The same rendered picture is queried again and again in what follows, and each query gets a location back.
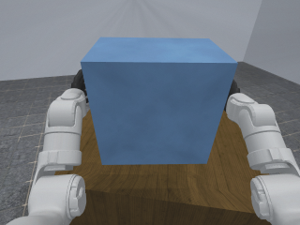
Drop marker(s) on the robot right forearm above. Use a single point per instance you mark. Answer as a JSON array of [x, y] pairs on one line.
[[267, 151]]

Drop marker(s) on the robot right upper arm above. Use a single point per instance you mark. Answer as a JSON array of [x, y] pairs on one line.
[[276, 198]]

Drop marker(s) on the robot left upper arm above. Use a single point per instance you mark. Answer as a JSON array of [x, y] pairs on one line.
[[55, 200]]

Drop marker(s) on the left robot hand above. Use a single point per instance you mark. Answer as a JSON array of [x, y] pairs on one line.
[[78, 83]]

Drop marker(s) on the right robot hand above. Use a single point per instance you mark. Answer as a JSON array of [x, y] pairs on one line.
[[233, 90]]

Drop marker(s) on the carton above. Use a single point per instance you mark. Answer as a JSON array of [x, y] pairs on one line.
[[156, 100]]

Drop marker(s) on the robot left forearm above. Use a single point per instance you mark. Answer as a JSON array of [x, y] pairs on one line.
[[63, 131]]

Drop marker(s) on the pedestal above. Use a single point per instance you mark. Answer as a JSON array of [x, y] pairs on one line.
[[214, 193]]

